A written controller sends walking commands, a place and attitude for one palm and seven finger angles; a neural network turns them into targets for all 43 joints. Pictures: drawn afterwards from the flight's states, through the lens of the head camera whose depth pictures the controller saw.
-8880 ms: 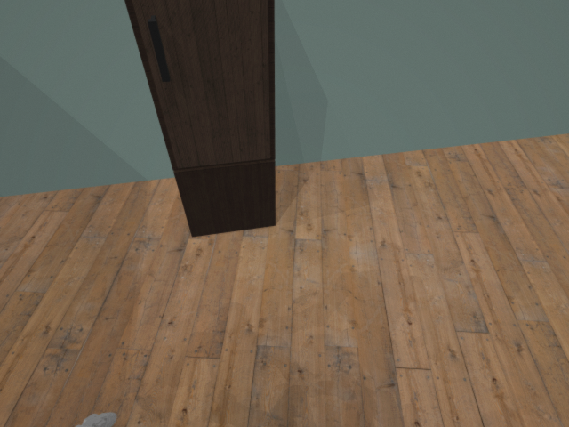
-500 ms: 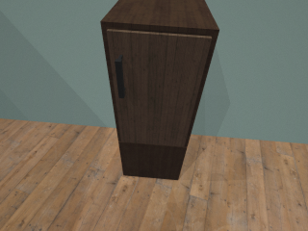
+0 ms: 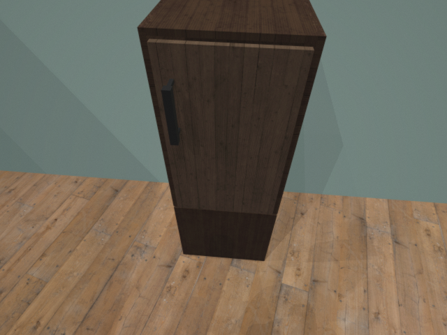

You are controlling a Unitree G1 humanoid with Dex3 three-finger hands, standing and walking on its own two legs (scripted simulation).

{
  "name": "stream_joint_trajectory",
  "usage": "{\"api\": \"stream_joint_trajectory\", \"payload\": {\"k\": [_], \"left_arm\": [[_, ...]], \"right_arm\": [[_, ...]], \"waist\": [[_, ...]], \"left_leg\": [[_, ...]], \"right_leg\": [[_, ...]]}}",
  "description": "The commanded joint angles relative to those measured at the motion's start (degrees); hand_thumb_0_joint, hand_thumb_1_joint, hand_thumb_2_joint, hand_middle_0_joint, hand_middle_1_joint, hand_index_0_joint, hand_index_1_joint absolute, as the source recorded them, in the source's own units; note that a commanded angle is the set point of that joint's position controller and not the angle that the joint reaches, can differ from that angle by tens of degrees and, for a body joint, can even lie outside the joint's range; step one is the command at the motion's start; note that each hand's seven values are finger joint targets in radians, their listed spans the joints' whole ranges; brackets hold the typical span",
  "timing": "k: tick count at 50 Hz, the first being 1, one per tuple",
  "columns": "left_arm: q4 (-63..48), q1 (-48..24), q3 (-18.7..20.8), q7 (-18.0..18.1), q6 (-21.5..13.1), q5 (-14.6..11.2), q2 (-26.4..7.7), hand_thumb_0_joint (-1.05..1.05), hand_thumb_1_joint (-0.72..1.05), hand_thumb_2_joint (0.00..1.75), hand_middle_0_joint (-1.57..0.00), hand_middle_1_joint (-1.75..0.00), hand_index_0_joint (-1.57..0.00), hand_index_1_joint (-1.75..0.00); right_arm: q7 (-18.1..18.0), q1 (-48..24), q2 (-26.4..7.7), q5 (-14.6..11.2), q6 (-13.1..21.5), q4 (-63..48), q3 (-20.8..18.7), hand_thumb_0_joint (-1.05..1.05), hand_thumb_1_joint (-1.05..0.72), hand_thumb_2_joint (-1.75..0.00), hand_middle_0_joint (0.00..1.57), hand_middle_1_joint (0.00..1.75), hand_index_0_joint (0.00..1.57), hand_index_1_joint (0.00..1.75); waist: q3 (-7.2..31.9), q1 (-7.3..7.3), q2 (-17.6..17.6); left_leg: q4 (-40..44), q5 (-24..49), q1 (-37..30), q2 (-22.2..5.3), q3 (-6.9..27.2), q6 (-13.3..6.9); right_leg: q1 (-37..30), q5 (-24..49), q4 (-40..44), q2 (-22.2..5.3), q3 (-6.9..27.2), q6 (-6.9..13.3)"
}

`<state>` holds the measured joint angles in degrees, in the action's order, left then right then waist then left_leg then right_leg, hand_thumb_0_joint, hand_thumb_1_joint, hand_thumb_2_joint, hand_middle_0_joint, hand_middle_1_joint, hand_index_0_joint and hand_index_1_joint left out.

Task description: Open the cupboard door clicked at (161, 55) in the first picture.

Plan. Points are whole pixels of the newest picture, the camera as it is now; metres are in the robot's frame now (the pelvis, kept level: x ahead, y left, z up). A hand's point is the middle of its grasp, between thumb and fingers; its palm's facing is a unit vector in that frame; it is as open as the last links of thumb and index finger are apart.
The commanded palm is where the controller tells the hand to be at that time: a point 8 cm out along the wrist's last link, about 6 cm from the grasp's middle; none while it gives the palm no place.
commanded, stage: come to a stop and stand still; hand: left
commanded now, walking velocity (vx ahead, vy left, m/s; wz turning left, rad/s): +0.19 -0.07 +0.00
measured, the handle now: (173, 113) +0.58 +0.17 +0.09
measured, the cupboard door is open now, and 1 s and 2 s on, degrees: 0 0 0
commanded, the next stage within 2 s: look again from close up in 1.34 s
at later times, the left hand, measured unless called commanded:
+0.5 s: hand out of the picture +0.09 +0.21 -0.17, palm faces -0.02 -0.97 -0.26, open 7.3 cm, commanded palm none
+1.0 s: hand out of the picture +0.02 +0.19 -0.18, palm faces +0.07 -0.98 -0.17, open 7.3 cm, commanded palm none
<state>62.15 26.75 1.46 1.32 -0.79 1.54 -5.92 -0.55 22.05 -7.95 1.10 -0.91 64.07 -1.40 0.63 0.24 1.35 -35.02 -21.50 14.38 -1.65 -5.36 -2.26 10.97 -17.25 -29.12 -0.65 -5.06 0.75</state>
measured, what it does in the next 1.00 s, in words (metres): steps on the spot: left foot, then right foot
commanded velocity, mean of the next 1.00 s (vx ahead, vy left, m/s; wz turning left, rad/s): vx -0.02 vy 0.02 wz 0.00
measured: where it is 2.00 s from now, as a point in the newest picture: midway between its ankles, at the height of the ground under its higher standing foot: outside the picture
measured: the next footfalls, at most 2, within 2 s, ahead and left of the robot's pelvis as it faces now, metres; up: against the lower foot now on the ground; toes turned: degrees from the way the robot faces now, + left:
left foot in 0.16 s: +0.10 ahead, +0.11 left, +0.00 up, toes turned +7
right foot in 0.60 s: +0.07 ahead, -0.14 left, +0.00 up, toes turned -6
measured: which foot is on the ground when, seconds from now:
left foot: up 0.00-0.14, down 0.16-0.62, up 0.64-0.90, down 0.92-1.00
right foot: down 0.00-0.32, up 0.34-0.58, down 0.60-1.00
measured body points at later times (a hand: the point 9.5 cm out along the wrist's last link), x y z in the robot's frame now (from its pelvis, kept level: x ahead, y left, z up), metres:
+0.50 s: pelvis +0.03 +0.01 +0.01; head +0.07 +0.01 +0.45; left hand +0.09 +0.26 -0.15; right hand +0.06 -0.22 -0.15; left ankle +0.06 +0.10 -0.73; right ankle +0.01 -0.12 -0.70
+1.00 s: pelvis +0.01 +0.02 +0.00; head +0.02 +0.04 +0.45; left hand +0.02 +0.24 -0.16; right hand +0.01 -0.22 -0.14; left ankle +0.01 +0.11 -0.73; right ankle +0.03 -0.14 -0.73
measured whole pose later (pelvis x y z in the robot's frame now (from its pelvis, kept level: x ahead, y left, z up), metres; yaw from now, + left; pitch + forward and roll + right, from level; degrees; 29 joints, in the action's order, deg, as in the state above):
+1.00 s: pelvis +0.01 +0.02 +0.00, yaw -1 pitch -2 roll -1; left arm 59.2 17.5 2.9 1.6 1.7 1.2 -9.8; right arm -0.6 18.1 -8.8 1.4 -0.8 61.2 -1.6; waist -1.2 1.0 -2.1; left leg -29.6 -16.3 12.0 -0.6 -4.3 -2.0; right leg 12.9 -15.0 -28.4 -4.4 -3.7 -1.2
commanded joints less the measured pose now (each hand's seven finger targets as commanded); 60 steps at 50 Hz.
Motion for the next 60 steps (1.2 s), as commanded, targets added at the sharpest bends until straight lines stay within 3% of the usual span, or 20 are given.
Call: {"api": "stream_joint_trajectory", "payload": {"k": [1, 4, 7, 8, 9, 14, 17, 20, 26, 28, 29, 30, 32, 33, 36, 40, 44, 47, 51, 60], "left_arm": [[-0.11, 7.95, 2.16, 1.12, -1.65, -0.16, -8.07, 0.00, 0.90, 0.90, -0.20, -0.30, -0.20, -0.30], [-1.01, 3.63, 2.03, 1.07, -1.96, 0.36, -7.21, 0.00, 0.90, 0.90, -0.20, -0.30, -0.20, -0.30], [-0.87, 1.88, 1.02, 1.07, -1.06, -0.42, -3.52, 0.00, 0.90, 0.90, -0.20, -0.30, -0.20, -0.30], [-0.43, 4.21, 0.41, 1.20, -0.82, -0.75, -2.11, 0.00, 0.90, 0.90, -0.20, -0.30, -0.20, -0.30], [0.23, 5.34, -0.05, 1.64, -0.62, -0.94, -1.25, 0.00, 0.90, 0.90, -0.20, -0.30, -0.20, -0.30], [-1.03, 3.48, 0.31, 2.48, 1.14, -0.33, -4.06, 0.00, 0.90, 0.90, -0.20, -0.30, -0.20, -0.30], [-4.42, -0.50, 1.01, 2.25, 2.28, -0.10, -4.83, 0.00, 0.90, 0.90, -0.20, -0.30, -0.20, -0.30], [-7.04, -5.13, 1.94, 1.47, 3.14, 0.11, -4.41, 0.00, 0.90, 0.90, -0.20, -0.30, -0.20, -0.30], [-7.50, -3.82, 1.97, 0.67, 2.93, 0.02, -4.20, 0.00, 0.90, 0.90, -0.20, -0.30, -0.20, -0.30], [-6.31, -1.59, 2.08, 0.88, 1.74, 0.33, -6.84, 0.00, 0.90, 0.90, -0.20, -0.30, -0.20, -0.30], [-6.62, -4.04, 1.89, 1.20, 0.68, 0.52, -10.42, 0.00, 0.90, 0.90, -0.20, -0.30, -0.20, -0.30], [-8.29, -6.94, 2.03, 1.13, 0.62, 0.26, -13.62, 0.00, 0.90, 0.90, -0.20, -0.30, -0.20, -0.30], [-9.98, -11.08, 2.55, 1.27, 0.89, 0.32, -14.48, 0.00, 0.90, 0.90, -0.20, -0.30, -0.20, -0.30], [-9.82, -11.79, 2.71, 1.28, 0.48, 0.08, -14.60, 0.00, 0.90, 0.90, -0.20, -0.30, -0.20, -0.30], [-9.88, -12.75, 2.69, 1.04, 0.18, -0.09, -13.39, 0.00, 0.90, 0.90, -0.20, -0.30, -0.20, -0.30], [-8.55, -8.75, 3.46, 0.92, 0.35, 0.22, -13.74, 0.00, 0.90, 0.90, -0.20, -0.30, -0.20, -0.30], [-7.60, -9.61, 3.24, 0.65, 1.00, -0.46, -12.21, 0.00, 0.90, 0.90, -0.20, -0.30, -0.20, -0.30], [-7.48, -8.27, 1.78, 0.22, 1.27, -0.70, -5.69, 0.00, 0.90, 0.90, -0.20, -0.30, -0.20, -0.30], [-3.23, -6.60, 0.67, 0.11, 0.97, -0.16, -5.76, 0.00, 0.90, 0.90, -0.20, -0.30, -0.20, -0.30], [0.93, -3.74, -0.35, 0.81, 0.78, -0.23, -5.24, 0.00, 0.90, 0.90, -0.20, -0.30, -0.20, -0.30]], "right_arm": [[0.21, -5.60, -2.72, -0.32, 2.39, -6.44, -1.05, 0.00, -0.90, -0.90, 0.20, 0.30, 0.20, 0.30], [0.39, -4.80, -1.04, -0.55, 3.20, -6.08, -0.86, 0.00, -0.90, -0.90, 0.20, 0.30, 0.20, 0.30], [-0.99, 3.39, -1.25, -0.67, 4.00, -1.62, -0.17, 0.00, -0.90, -0.90, 0.20, 0.30, 0.20, 0.30], [-1.73, 4.86, -4.87, -0.55, 4.14, -0.80, -0.54, 0.00, -0.90, -0.90, 0.20, 0.30, 0.20, 0.30], [-2.24, 2.95, -6.17, -0.68, 3.61, -1.03, -0.51, 0.00, -0.90, -0.90, 0.20, 0.30, 0.20, 0.30], [-3.27, -0.27, -7.28, -1.30, 2.38, -2.86, -1.31, 0.00, -0.90, -0.90, 0.20, 0.30, 0.20, 0.30], [-3.80, 1.62, -10.38, -0.77, 1.69, -2.99, -2.96, 0.00, -0.90, -0.90, 0.20, 0.30, 0.20, 0.30], [-4.00, -2.15, -11.00, 0.12, 1.21, -4.78, -3.73, 0.00, -0.90, -0.90, 0.20, 0.30, 0.20, 0.30], [-2.02, -9.95, -9.74, 0.55, 0.82, -7.25, -3.33, 0.00, -0.90, -0.90, 0.20, 0.30, 0.20, 0.30], [-0.98, -9.80, -7.85, 0.01, 0.39, -6.82, -2.91, 0.00, -0.90, -0.90, 0.20, 0.30, 0.20, 0.30], [-0.55, -8.07, -4.25, -0.48, -0.23, -7.09, -2.16, 0.00, -0.90, -0.90, 0.20, 0.30, 0.20, 0.30], [-0.16, -7.91, -4.08, -0.42, -1.06, -8.07, -2.08, 0.00, -0.90, -0.90, 0.20, 0.30, 0.20, 0.30], [0.65, -10.16, -5.15, 0.02, -1.82, -7.98, -2.26, 0.00, -0.90, -0.90, 0.20, 0.30, 0.20, 0.30], [0.69, -9.15, -5.57, 0.08, -1.71, -7.33, -2.11, 0.00, -0.90, -0.90, 0.20, 0.30, 0.20, 0.30], [0.99, -4.83, -6.22, 0.09, -1.05, -5.31, -2.23, 0.00, -0.90, -0.90, 0.20, 0.30, 0.20, 0.30], [0.72, -5.78, -5.13, -0.05, -0.37, -6.65, -1.94, 0.00, -0.90, -0.90, 0.20, 0.30, 0.20, 0.30], [-0.02, 0.35, -3.98, -0.24, 0.66, -4.73, -1.29, 0.00, -0.90, -0.90, 0.20, 0.30, 0.20, 0.30], [-0.74, -0.18, -10.48, 0.18, 1.23, -5.66, -1.99, 0.00, -0.90, -0.90, 0.20, 0.30, 0.20, 0.30], [-1.12, -4.41, -7.21, -0.19, 1.81, -4.96, -0.80, 0.00, -0.90, -0.90, 0.20, 0.30, 0.20, 0.30], [-1.44, -1.66, -6.10, -0.65, 2.13, -2.02, -0.38, 0.00, -0.90, -0.90, 0.20, 0.30, 0.20, 0.30]], "waist": [[-9.27, 1.78, -10.67], [-7.04, -0.38, -5.63], [-4.51, -2.51, 2.37], [-1.79, -1.76, 8.41], [-0.51, -0.14, 8.24], [-3.35, -0.71, 3.97], [-0.72, -2.31, 7.12], [0.54, -1.91, 5.20], [1.83, 1.76, 6.67], [1.53, 3.12, -1.23], [-0.84, 1.51, -13.77], [-3.81, 1.11, -18.60], [-8.46, 0.83, -12.27], [-8.87, 0.51, -15.13], [-7.04, -0.56, -10.19], [-5.38, 1.56, -9.26], [-2.75, -0.77, -6.62], [-3.60, 0.48, 8.96], [-5.70, 1.64, 4.53], [-6.45, 0.49, -0.16]], "left_leg": [[-14.05, -5.24, 19.82, -1.77, 0.82, -0.27], [-5.77, -3.31, 12.42, -2.43, 0.53, 0.15], [10.98, 20.14, -7.00, -3.14, 2.16, 0.91], [11.23, 36.10, -11.11, -10.72, 10.21, -1.83], [10.49, 49.29, -10.32, -14.95, 11.65, -4.71], [7.66, 68.78, -11.68, -11.49, 6.78, -2.27], [9.04, 79.20, -19.83, -17.87, 11.29, -7.36], [11.04, 63.66, -14.31, -20.12, 10.88, -10.34], [12.62, 30.25, 0.01, -14.92, 5.85, -5.73], [6.98, 7.42, 5.95, -9.02, 3.08, -1.27], [0.62, -5.18, 7.95, -2.74, -0.05, 1.97], [-5.04, -8.48, 8.13, -1.01, 1.48, 2.63], [-11.86, -5.77, 8.77, -1.90, 3.68, 2.39], [-14.18, -2.98, 10.61, -1.89, 4.58, 2.34], [-14.85, 1.03, 9.03, -1.84, 3.51, 3.00], [-6.79, -1.18, 7.84, -1.21, 2.25, 3.44], [11.48, 7.73, -5.91, 0.03, 1.27, 2.99], [21.28, 4.84, -0.36, -13.25, 16.49, -2.84], [20.61, 7.72, 2.77, -7.25, 10.41, -0.88], [20.57, 10.26, -0.74, -5.98, 8.16, 0.47]], "right_leg": [[-4.35, -12.40, 19.52, -17.38, 24.61, 11.44], [-1.94, 3.90, 13.55, -14.96, 15.62, 10.42], [5.53, 15.88, 0.37, -5.88, 5.32, 2.91], [8.24, 9.77, -2.16, -3.46, 3.22, -0.10], [5.15, 2.15, 0.16, -3.25, 2.27, -1.86], [3.69, 13.74, -0.85, -3.49, 1.65, -2.17], [12.46, -8.33, -11.18, -1.74, 1.70, -2.35], [13.15, -12.54, -21.08, -2.24, 5.77, -1.54], [0.12, 0.13, -9.36, -2.50, 3.04, -1.39], [-7.16, 8.27, 4.54, -4.03, 3.59, -2.06], [-2.75, 2.48, 12.99, -12.27, 13.92, -0.09], [4.53, -7.63, 19.76, -18.98, 22.24, 3.69], [11.27, -19.40, 23.17, -18.93, 23.54, 6.42], [9.51, -16.64, 22.93, -18.26, 23.54, 6.39], [6.10, -5.72, 19.39, -15.58, 15.40, 6.08], [1.38, -0.22, 16.89, -16.39, 14.64, 7.58], [5.81, -0.65, 10.41, -11.72, 10.16, 4.23], [6.10, -2.33, 0.68, -3.31, 0.49, -1.39], [-1.02, 7.62, 4.37, -4.54, 2.38, -1.30], [-1.19, 10.31, 7.29, -6.13, 3.11, -2.39]]}}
